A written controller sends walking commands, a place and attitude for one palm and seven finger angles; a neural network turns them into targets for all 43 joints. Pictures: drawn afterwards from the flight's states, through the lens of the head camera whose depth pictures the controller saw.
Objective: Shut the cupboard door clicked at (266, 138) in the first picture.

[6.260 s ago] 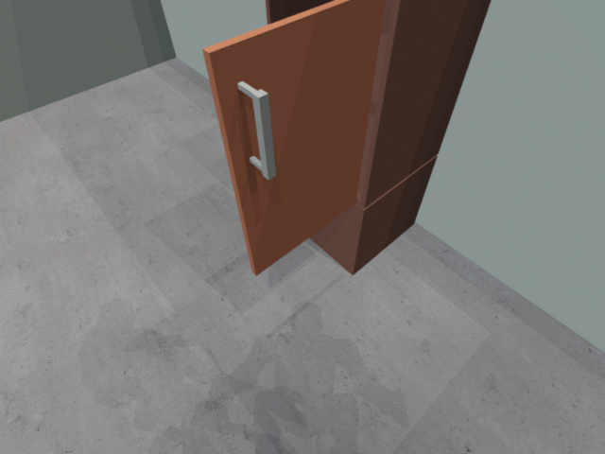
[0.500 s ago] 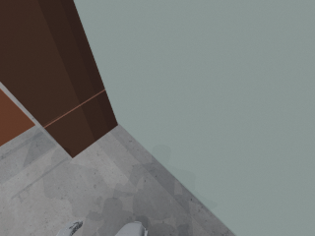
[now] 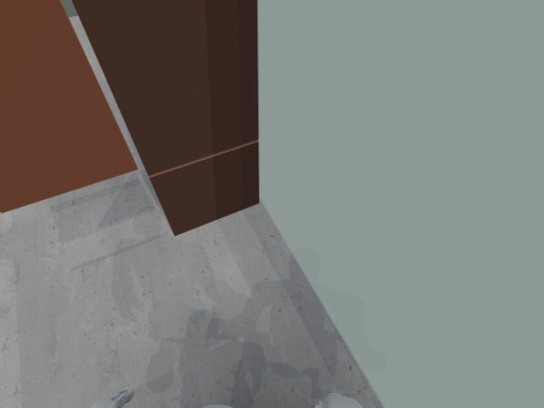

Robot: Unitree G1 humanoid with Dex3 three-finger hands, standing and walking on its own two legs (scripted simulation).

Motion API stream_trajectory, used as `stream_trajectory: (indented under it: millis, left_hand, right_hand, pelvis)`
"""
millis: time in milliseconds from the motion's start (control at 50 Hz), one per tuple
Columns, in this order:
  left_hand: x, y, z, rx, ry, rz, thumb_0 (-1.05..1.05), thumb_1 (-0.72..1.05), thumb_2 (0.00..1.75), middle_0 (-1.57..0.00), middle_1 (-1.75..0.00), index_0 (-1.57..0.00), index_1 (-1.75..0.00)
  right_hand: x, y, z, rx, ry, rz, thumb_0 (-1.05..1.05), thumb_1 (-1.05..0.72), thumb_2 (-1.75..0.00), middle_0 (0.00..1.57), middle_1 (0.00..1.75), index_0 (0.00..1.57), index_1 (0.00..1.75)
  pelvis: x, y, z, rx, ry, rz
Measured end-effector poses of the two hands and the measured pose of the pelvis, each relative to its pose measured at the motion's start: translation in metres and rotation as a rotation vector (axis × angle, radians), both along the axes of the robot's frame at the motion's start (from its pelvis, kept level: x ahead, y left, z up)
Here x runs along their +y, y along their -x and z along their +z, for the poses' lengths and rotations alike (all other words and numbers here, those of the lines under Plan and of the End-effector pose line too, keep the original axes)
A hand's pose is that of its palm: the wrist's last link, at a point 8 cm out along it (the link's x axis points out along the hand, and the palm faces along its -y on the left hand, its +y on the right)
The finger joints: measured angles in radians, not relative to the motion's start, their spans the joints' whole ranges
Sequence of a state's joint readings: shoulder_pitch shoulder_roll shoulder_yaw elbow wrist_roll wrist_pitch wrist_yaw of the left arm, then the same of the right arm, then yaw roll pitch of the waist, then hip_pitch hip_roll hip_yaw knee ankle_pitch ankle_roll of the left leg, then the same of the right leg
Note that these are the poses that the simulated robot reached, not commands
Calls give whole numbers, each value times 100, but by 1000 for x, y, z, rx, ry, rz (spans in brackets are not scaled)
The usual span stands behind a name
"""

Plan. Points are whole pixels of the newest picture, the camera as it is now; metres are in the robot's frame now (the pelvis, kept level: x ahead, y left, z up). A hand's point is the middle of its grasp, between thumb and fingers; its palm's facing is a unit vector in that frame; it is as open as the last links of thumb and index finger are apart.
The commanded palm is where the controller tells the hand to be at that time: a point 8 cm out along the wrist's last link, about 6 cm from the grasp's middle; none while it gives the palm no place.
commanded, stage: turn to face it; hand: left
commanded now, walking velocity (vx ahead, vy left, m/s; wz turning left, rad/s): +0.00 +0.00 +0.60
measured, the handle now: out of the picture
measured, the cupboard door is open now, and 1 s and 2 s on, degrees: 90 90 90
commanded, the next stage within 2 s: take the last steps up to it in 0.72 s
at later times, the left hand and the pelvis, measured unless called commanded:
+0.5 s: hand out of the picture -0.02 +0.22 -0.19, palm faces +0.32 -0.92 -0.22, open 7.4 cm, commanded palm none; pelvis +0.00 +0.01 -0.01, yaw +17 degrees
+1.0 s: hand out of the picture -0.03 +0.17 -0.16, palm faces +0.48 -0.86 -0.20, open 7.3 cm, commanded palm none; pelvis +0.02 -0.01 +0.01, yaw +27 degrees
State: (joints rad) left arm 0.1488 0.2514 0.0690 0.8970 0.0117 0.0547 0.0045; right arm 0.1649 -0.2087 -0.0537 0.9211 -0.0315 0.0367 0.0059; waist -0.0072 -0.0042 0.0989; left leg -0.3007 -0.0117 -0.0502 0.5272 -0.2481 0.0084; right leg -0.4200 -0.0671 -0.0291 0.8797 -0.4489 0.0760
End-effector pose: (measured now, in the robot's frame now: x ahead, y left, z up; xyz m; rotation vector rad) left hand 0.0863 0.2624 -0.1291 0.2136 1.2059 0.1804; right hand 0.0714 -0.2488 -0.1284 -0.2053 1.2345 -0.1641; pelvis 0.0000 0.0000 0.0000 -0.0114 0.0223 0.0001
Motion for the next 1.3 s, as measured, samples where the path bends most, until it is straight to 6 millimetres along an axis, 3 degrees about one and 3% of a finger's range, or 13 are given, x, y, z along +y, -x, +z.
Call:
stream_trajectory:
  millis: [100,240,340,460,540,660,840,980,1080,1200,1240,1300]
  left_hand:
    - [-14,-5,7,-85,-41,26,0,91,90,-20,-30,-19,-30]
    - [-32,29,12,-52,-18,107,0,91,90,-20,-30,-20,-30]
    - [-32,64,0,-4,34,189,0,90,90,-20,-30,-20,-30]
    - [-9,114,-30,86,68,305,0,90,90,-20,-30,-20,-30]
    - [3,126,-25,111,56,355,1,91,90,-20,-30,-20,-30]
    - [5,121,-7,56,39,384,0,91,90,-20,-30,-19,-30]
    - [-28,113,-1,5,2,404,0,91,90,-20,-30,-19,-30]
    - [-52,137,2,31,62,479,0,91,90,-20,-30,-20,-30]
    - [-48,174,-3,85,98,564,0,92,90,-20,-30,-20,-30]
    - [-22,224,-25,220,148,645,0,91,90,-20,-30,-20,-30]
    - [-7,226,-26,256,147,639,0,91,90,-20,-30,-20,-30]
    - [21,205,-20,229,131,620,1,91,90,-20,-30,-19,-30]
  right_hand:
    - [-16,-2,-19,37,-37,23,0,-90,-89,21,30,21,30]
    - [-23,-31,-12,49,-36,96,0,-91,-89,20,30,20,30]
    - [-4,-66,-1,13,-20,196,0,-91,-89,20,30,20,30]
    - [34,-106,2,-86,22,321,0,-91,-89,20,30,20,30]
    - [49,-107,11,-93,31,362,0,-90,-89,20,30,20,30]
    - [56,-95,9,-39,3,386,0,-90,-89,21,30,21,30]
    - [35,-83,-20,53,-58,376,0,-90,-89,21,30,21,30]
    - [34,-90,-8,97,-38,415,0,-91,-89,20,30,20,30]
    - [60,-113,3,89,-14,495,1,-91,-89,20,30,20,30]
    - [123,-153,2,-38,9,585,0,-91,-89,20,30,20,30]
    - [138,-154,4,-69,8,584,0,-91,-89,20,30,20,30]
    - [154,-144,6,-51,-1,569,0,-91,-89,20,30,20,30]
  pelvis:
    - [-20,-2,-9,2,-23,63]
    - [-24,-5,0,-21,-36,164]
    - [-16,-6,1,-18,-45,226]
    - [5,-3,-15,-17,-18,285]
    - [7,-1,-7,-23,-2,314]
    - [4,-2,3,-26,11,350]
    - [-19,-11,-6,-21,-19,408]
    - [-13,-15,6,-25,-35,464]
    - [7,-19,8,-10,-38,506]
    - [52,-22,-9,-3,-21,535]
    - [63,-24,-8,-7,-22,526]
    - [78,-32,-1,-9,-19,526]
